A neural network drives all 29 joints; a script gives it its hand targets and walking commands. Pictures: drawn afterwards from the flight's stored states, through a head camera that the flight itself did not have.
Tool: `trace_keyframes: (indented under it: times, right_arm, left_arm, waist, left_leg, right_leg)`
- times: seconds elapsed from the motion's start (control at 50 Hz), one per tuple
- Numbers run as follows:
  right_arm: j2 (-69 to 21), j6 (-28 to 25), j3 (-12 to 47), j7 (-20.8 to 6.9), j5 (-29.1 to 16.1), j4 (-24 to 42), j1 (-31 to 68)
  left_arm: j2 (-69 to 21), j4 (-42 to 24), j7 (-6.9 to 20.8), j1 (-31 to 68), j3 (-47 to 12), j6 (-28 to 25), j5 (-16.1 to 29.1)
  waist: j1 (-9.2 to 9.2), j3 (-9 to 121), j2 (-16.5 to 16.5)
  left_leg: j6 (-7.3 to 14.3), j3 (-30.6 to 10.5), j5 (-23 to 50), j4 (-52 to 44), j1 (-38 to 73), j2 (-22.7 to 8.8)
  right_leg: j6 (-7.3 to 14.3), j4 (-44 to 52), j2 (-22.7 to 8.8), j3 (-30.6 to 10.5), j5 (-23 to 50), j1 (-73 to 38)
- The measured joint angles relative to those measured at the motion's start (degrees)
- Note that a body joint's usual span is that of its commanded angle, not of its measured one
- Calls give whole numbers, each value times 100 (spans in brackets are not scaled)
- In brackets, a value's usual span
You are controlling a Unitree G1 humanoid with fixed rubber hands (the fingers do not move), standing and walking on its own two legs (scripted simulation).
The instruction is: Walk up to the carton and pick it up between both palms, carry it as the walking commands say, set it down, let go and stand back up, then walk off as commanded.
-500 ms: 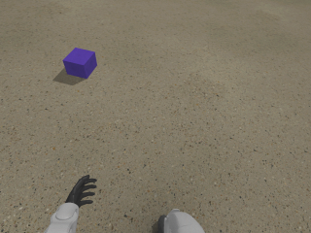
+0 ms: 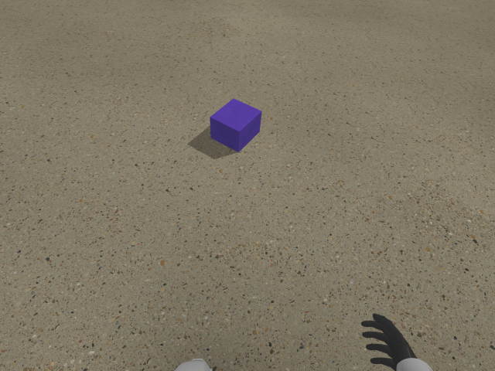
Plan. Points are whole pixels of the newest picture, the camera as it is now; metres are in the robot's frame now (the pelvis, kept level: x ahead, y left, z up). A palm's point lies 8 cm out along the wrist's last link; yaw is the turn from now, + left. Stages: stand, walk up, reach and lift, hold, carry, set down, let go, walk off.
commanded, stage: walk up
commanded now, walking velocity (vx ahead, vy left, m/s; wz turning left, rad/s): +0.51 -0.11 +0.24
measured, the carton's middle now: (236, 124) +1.46 +0.15 -0.68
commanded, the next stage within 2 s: none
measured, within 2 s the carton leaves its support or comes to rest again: neither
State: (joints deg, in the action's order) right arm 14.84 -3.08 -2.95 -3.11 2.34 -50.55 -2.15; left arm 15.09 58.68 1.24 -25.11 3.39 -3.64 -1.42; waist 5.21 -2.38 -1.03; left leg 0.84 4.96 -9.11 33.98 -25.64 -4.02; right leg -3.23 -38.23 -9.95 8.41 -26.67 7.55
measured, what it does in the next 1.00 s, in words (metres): walks ahead: right foot, then left foot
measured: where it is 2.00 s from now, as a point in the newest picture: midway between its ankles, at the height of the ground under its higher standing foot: (233, 220)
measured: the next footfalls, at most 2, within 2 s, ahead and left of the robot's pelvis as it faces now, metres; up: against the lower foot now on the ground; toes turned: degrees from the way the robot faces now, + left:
right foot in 0.44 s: +0.40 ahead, -0.14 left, +0.00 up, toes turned -4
left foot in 0.94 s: +0.59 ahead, +0.19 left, +0.00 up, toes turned +12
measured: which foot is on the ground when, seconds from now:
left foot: down 0.00-0.46, up 0.48-0.92, down 0.94-1.00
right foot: up 0.00-0.42, down 0.44-0.94, up 0.96-1.00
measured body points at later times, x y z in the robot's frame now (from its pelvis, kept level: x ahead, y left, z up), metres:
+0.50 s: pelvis +0.27 -0.03 +0.00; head +0.31 -0.05 +0.45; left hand +0.44 +0.21 -0.11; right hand +0.20 -0.29 -0.15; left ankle +0.11 +0.11 -0.67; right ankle +0.36 -0.14 -0.72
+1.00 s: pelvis +0.49 +0.07 +0.01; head +0.53 +0.08 +0.45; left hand +0.41 +0.31 -0.14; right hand +0.66 -0.16 -0.12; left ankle +0.55 +0.19 -0.72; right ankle +0.38 -0.11 -0.66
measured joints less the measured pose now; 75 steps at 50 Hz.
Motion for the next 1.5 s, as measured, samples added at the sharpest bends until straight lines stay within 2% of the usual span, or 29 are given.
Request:
trace_keyframes:
  times: [0.02, 0.06, 0.12, 0.18, 0.26, 0.32, 0.38, 0.44, 0.46, 0.5, 0.54, 0.58, 0.66, 0.76, 0.84, 0.9, 0.92, 0.94, 0.98, 1.02, 1.06, 1.16, 1.26, 1.3, 1.36, 1.42, 1.46, 1.5]
  right_arm:
    - [-43, -31, 17, 58, 1, -11, -57]
    - [-137, -77, 44, 144, -24, -93, -307]
    - [-218, -142, 56, 198, -54, -303, -815]
    - [-236, -192, 65, 210, -80, -508, -1353]
    - [-249, -203, 84, 236, -88, -719, -1907]
    - [-256, -193, 106, 260, -101, -840, -2145]
    - [-241, -164, 103, 293, -127, -973, -2311]
    - [-230, -109, 89, 315, -172, -1120, -2538]
    - [-221, -91, 87, 323, -176, -1152, -2518]
    - [-185, -33, 61, 324, -160, -1074, -2329]
    - [-102, -8, 9, 285, -109, -943, -2062]
    - [-26, 32, -22, 225, -76, -821, -1765]
    - [41, 183, -38, 81, -44, -618, -1230]
    - [-11, 307, 0, -96, -34, -454, -682]
    - [-126, 284, 50, -183, -46, -357, -230]
    - [-220, 167, 71, -132, -56, -298, -6]
    - [-223, 91, 71, -88, -53, -284, 18]
    - [-218, 8, 52, -24, -41, -286, 26]
    - [-265, -65, 29, 95, -30, -330, -93]
    - [-289, -90, 50, 148, -39, -418, -402]
    - [-322, -134, 66, 191, -48, -548, -767]
    - [-344, -246, 90, 234, -98, -846, -1648]
    - [-388, -230, 115, 276, -114, -965, -2209]
    - [-407, -221, 121, 289, -121, -992, -2316]
    - [-404, -159, 97, 322, -134, -1072, -2440]
    - [-414, -83, 93, 354, -188, -1180, -2594]
    - [-366, -12, 81, 380, -188, -1174, -2417]
    - [-263, 58, 19, 371, -155, -1049, -2152]
  left_arm:
    - [3, -14, -18, 132, 15, 50, -14]
    - [25, -80, -34, 463, 38, 77, -8]
    - [66, -246, 3, 981, 29, 67, -10]
    - [76, -409, 59, 1455, 42, 161, -42]
    - [27, -561, 146, 1992, 30, 286, -39]
    - [-59, -662, 191, 2314, -17, 299, -5]
    - [-179, -786, 202, 2540, -77, 241, 26]
    - [-272, -900, 136, 2595, -114, 84, 16]
    - [-302, -898, 91, 2582, -91, 13, -27]
    - [-324, -810, 12, 2373, -70, -38, -43]
    - [-307, -590, -63, 1964, -36, -21, -7]
    - [-287, -348, -97, 1516, 5, -18, 22]
    - [-272, -69, -105, 689, 21, -67, 25]
    - [-303, 68, -157, -1, 12, -82, 11]
    - [-344, 133, -165, -274, 17, -51, -3]
    - [-302, 149, -128, -357, 19, -21, -3]
    - [-293, 150, -117, -394, 8, -10, -2]
    - [-286, 149, -108, -402, -13, 3, -6]
    - [-228, 109, -111, -101, -24, 58, -28]
    - [-174, 22, -107, 286, 2, 49, -30]
    - [-100, -82, -74, 672, 37, 45, -19]
    - [-10, -307, 52, 1444, 104, 252, -48]
    - [-98, -442, 186, 1982, 70, 376, -42]
    - [-163, -496, 219, 2149, 29, 366, -24]
    - [-277, -591, 221, 2318, -55, 293, -11]
    - [-311, -670, 136, 2353, -89, 125, -44]
    - [-365, -645, 41, 2304, -58, 21, -58]
    - [-380, -526, -47, 2050, -44, 12, -7]
  waist:
    - [-60, -25, -30]
    - [-204, -52, -78]
    - [-456, -62, -126]
    - [-665, -63, -108]
    - [-891, -102, -93]
    - [-1041, -141, -91]
    - [-1132, -142, -50]
    - [-1107, -70, 17]
    - [-1051, -86, 92]
    - [-963, -104, 202]
    - [-856, -75, 274]
    - [-713, -48, 341]
    - [-443, -16, 366]
    - [-174, 0, 321]
    - [24, -25, 245]
    - [86, -19, 144]
    - [81, 2, 131]
    - [46, 12, 117]
    - [-71, -73, -26]
    - [-200, -83, -78]
    - [-354, -78, -151]
    - [-657, -51, -193]
    - [-891, -81, -133]
    - [-970, -111, -103]
    - [-1017, -114, -19]
    - [-1012, -50, 34]
    - [-915, -105, 208]
    - [-838, -133, 295]
  left_leg:
    - [31, -10, -129, 198, -11, 30]
    - [48, -42, -368, 94, 244, 67]
    - [1, -83, -311, -557, 840, 127]
    - [25, -143, -311, -1074, 1373, 151]
    - [-31, -202, -433, -1517, 1981, 162]
    - [-112, -227, -608, -1709, 2363, 163]
    - [-227, -235, -901, -1733, 2672, 148]
    - [-320, -303, -1565, -1005, 2656, 125]
    - [-233, -343, -1772, -268, 2378, 67]
    - [-75, -605, -1909, 1614, 1557, 161]
    - [-43, -595, -1454, 2793, 883, 198]
    - [-83, -492, -908, 3144, 391, 76]
    - [-193, -399, -304, 2903, -303, -111]
    - [-343, -234, 208, 1678, -652, -222]
    - [-375, -44, 264, 442, -455, -215]
    - [-329, 150, 63, -254, -60, -174]
    - [-293, 230, -68, -450, 162, -156]
    - [-215, 244, 61, -506, 267, -132]
    - [-43, 258, -91, -27, 179, -16]
    - [26, 240, -312, -99, 403, 17]
    - [-16, 230, -288, -475, 778, 43]
    - [-34, 218, -286, -1258, 1646, 39]
    - [-144, 228, -443, -1711, 2325, 10]
    - [-216, 243, -552, -1806, 2549, -7]
    - [-343, 288, -851, -1748, 2798, -30]
    - [-461, 208, -1504, -918, 2668, -82]
    - [-319, -94, -1813, 800, 1902, -139]
    - [-256, -322, -1767, 2274, 1139, 11]
  right_leg:
    - [78, -924, 88, -254, -125, 376]
    - [184, -2199, 266, -471, 190, 1042]
    - [170, -2623, 299, -450, 787, 1765]
    - [74, -2240, 291, -428, 1185, 2221]
    - [-1, -1214, 299, -441, 1781, 2481]
    - [9, -322, 336, -408, 2083, 2448]
    - [88, 314, 408, -313, 2051, 2270]
    - [210, 796, 469, -164, 1955, 1785]
    - [360, 574, 498, -125, 1956, 1831]
    - [475, 187, 498, -76, 1583, 1845]
    - [429, 353, 495, -91, 1425, 1554]
    - [381, 711, 525, -120, 1442, 1186]
    - [339, 1307, 492, -183, 1439, 547]
    - [164, 1830, 360, -142, 1341, -98]
    - [-33, 2046, 267, -161, 1168, -459]
    - [-166, 1882, 185, -157, 830, -622]
    - [-155, 1582, 154, -174, 586, -581]
    - [-52, 1017, 100, -200, 284, -403]
    - [163, -815, 106, -538, -153, 306]
    - [253, -2230, 259, -646, 141, 1042]
    - [249, -2739, 309, -583, 643, 1592]
    - [105, -2321, 314, -449, 1425, 2367]
    - [19, -993, 299, -382, 2108, 2512]
    - [45, -382, 319, -329, 2237, 2409]
    - [132, 230, 376, -202, 2003, 2138]
    - [232, 794, 455, -65, 1931, 1588]
    - [455, 349, 520, 0, 1671, 1732]
    - [527, 332, 493, 4, 1500, 1608]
